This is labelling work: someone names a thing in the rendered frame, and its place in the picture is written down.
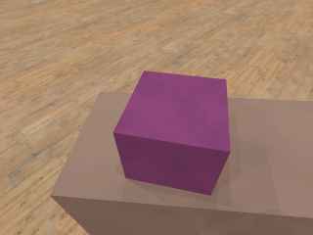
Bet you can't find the pedestal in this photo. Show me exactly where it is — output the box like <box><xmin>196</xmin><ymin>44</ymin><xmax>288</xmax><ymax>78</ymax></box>
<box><xmin>50</xmin><ymin>91</ymin><xmax>313</xmax><ymax>235</ymax></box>

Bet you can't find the carton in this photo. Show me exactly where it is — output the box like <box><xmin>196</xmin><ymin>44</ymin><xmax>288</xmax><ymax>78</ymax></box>
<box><xmin>113</xmin><ymin>70</ymin><xmax>231</xmax><ymax>196</ymax></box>

